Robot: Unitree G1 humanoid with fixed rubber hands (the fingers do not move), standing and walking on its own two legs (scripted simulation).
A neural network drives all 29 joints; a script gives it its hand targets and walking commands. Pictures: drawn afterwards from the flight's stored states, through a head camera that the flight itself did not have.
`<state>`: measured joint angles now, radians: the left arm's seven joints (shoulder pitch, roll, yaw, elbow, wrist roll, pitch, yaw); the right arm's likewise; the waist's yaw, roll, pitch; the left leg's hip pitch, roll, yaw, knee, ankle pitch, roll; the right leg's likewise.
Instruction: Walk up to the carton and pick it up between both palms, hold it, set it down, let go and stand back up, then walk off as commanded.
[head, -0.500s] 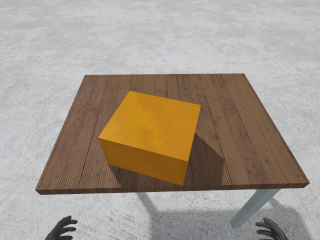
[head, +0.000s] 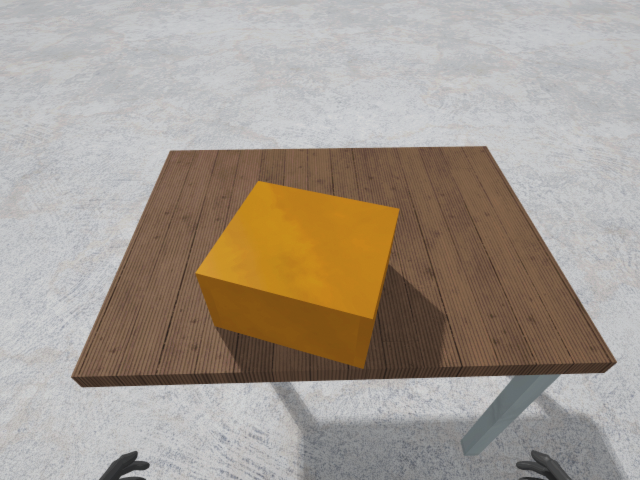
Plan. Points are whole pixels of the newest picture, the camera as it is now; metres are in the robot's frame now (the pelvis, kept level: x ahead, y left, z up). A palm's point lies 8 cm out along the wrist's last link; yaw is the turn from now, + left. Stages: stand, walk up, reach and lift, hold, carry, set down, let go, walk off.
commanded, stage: stand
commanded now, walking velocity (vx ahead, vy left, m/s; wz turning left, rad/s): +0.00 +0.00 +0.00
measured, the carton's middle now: (306, 267) +0.47 +0.02 -0.05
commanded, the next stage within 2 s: walk off in 0.54 s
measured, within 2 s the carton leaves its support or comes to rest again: neither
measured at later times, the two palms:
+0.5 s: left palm out of the picture +0.11 +0.28 -0.09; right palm out of the picture +0.09 -0.30 -0.10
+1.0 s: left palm out of the picture +0.07 +0.28 -0.10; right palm out of the picture +0.04 -0.32 -0.11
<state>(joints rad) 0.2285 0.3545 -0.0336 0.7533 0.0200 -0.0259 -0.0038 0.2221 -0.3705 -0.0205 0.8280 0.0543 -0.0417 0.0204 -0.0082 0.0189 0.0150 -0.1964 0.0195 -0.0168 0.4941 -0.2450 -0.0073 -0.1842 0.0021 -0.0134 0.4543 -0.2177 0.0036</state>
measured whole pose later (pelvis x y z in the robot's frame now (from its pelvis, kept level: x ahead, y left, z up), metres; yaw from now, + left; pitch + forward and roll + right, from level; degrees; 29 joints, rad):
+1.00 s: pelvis -0.04 -0.01 -0.01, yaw +0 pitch -3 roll +0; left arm 0.17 0.36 -0.03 0.81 0.02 0.03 0.00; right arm 0.19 -0.40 -0.04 0.88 0.05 0.03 0.02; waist -0.01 0.02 0.11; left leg -0.28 0.01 -0.02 0.55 -0.25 0.01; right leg -0.27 -0.01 -0.01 0.52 -0.19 -0.01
